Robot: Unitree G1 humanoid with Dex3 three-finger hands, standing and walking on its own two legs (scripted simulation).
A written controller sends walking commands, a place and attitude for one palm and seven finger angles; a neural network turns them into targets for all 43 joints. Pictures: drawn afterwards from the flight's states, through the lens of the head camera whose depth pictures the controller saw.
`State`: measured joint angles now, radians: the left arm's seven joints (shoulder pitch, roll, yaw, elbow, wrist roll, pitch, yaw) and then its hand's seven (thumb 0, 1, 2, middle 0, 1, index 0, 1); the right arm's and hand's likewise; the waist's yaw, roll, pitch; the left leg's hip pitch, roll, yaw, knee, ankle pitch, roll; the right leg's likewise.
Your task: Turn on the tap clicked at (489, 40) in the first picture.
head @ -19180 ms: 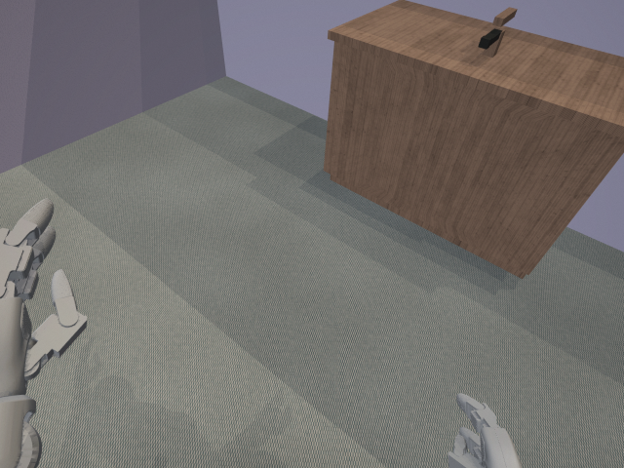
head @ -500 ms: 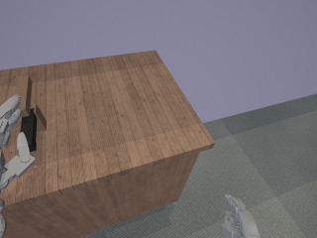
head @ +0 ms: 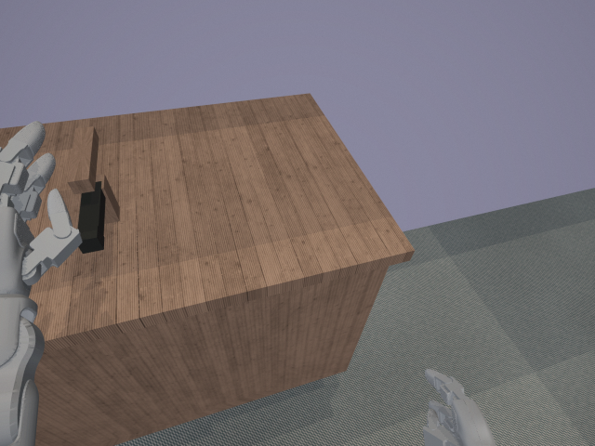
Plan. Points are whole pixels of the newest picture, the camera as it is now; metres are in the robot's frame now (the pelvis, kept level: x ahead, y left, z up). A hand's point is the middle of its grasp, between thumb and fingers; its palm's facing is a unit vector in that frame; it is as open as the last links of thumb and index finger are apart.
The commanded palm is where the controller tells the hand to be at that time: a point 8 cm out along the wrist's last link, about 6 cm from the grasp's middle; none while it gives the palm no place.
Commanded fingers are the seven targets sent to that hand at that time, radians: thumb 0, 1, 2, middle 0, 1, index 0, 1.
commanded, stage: turn the palm inward beside the body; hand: left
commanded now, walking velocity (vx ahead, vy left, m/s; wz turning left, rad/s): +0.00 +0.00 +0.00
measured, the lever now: (90, 239) +0.35 +0.34 +0.06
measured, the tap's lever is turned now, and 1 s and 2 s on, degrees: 0 0 0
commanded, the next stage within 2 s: none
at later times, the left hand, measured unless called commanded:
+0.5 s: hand (125, 320) +0.20 +0.20 +0.14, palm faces +0.42 -0.86 -0.29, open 7.5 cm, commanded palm +0.15 +0.24 +0.16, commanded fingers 0.00 0.90 0.90 -0.20 -0.30 -0.20 -0.30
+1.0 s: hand (142, 284) +0.24 +0.20 +0.14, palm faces +0.45 -0.87 -0.21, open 7.5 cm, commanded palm +0.19 +0.24 +0.15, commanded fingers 0.00 0.90 0.90 -0.20 -0.30 -0.20 -0.30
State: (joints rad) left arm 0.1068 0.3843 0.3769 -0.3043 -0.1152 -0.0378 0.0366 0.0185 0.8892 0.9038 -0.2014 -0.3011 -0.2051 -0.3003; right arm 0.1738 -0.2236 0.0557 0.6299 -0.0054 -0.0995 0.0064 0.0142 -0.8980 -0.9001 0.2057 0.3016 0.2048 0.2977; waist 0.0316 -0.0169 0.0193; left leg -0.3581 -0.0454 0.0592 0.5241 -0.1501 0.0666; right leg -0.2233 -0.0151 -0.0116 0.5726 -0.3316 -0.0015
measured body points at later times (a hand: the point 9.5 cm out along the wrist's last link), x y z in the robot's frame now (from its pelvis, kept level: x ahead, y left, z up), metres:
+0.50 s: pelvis -0.04 -0.06 -0.02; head -0.06 -0.08 +0.43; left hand +0.17 +0.24 +0.16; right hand +0.18 -0.26 -0.09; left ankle +0.08 +0.06 -0.73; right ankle -0.01 -0.13 -0.73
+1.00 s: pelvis +0.05 -0.05 -0.02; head +0.05 -0.06 +0.43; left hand +0.21 +0.24 +0.15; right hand +0.25 -0.27 -0.08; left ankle +0.08 +0.06 -0.73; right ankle -0.01 -0.13 -0.73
